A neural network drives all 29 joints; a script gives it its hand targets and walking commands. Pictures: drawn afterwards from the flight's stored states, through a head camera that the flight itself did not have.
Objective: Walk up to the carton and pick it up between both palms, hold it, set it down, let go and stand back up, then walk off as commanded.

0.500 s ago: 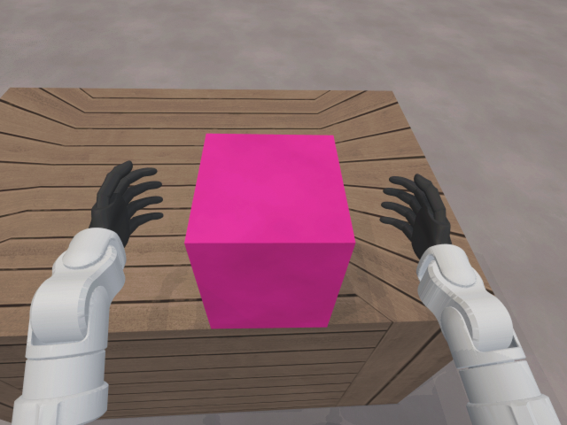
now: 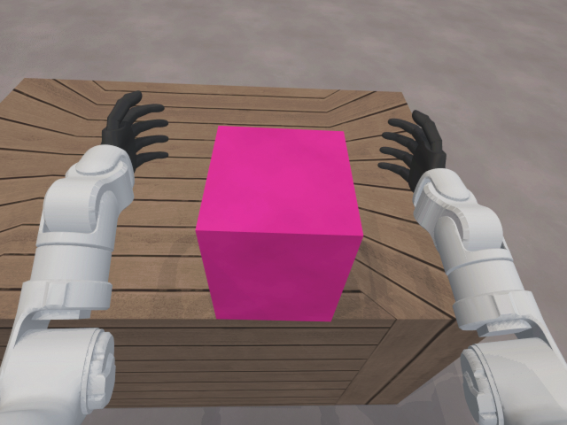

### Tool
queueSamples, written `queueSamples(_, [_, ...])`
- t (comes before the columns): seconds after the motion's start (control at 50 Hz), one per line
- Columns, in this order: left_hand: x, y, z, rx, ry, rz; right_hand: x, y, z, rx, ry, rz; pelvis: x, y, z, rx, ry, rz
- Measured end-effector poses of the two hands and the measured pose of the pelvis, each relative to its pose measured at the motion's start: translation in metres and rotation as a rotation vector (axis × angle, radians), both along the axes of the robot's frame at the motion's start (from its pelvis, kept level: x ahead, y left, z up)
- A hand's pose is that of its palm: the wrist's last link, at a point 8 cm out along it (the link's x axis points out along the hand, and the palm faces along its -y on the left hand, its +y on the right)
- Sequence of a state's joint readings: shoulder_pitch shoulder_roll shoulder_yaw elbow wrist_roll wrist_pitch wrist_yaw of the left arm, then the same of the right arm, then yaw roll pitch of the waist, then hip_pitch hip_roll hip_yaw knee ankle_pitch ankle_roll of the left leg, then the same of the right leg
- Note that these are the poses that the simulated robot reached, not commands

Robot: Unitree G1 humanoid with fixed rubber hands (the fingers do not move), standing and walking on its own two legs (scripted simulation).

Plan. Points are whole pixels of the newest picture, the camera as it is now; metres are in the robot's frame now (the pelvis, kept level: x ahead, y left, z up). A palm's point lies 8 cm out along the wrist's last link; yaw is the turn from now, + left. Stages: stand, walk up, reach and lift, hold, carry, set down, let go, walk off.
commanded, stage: reach and lift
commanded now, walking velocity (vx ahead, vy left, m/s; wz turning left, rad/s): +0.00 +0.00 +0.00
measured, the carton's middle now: (277, 228) +0.43 +0.04 +0.02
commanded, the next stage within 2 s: none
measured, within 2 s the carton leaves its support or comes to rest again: neither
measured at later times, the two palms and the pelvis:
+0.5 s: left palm (147, 190) +0.42 +0.23 +0.10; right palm (398, 203) +0.43 -0.15 +0.10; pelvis +0.02 +0.00 +0.00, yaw +1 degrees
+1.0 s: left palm (166, 215) +0.42 +0.21 +0.06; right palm (381, 223) +0.43 -0.13 +0.06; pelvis +0.02 +0.00 +0.00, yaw +0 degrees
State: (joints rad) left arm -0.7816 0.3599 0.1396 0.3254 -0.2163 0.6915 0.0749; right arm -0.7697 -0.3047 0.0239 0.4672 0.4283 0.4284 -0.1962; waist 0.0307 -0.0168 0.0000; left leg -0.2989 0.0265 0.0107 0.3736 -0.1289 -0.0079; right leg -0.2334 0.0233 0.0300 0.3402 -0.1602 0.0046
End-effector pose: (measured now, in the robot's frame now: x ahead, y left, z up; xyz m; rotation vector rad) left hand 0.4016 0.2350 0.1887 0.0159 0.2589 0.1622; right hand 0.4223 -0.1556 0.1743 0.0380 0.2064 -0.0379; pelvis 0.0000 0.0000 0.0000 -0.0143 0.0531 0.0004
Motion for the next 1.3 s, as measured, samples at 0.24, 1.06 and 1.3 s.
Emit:
queueSamples(0.24, [0.037,-0.002,0.0,-0.003,0.01,-0.002,0.026,0.006,-0.006,-0.012,0.046,0.003,0.006,-0.003,0.0,-0.006,0.044,0.013])
queueSamples(1.06, [0.015,-0.026,-0.132,0.004,0.003,-0.024,0.005,0.025,-0.115,-0.031,0.021,-0.034,0.017,0.0,-0.005,-0.015,0.159,0.004])
queueSamples(1.3, [0.016,-0.05,-0.128,-0.025,-0.006,-0.055,0.0,0.045,-0.111,-0.053,0.045,-0.02,0.009,0.005,-0.004,-0.006,0.122,0.001])
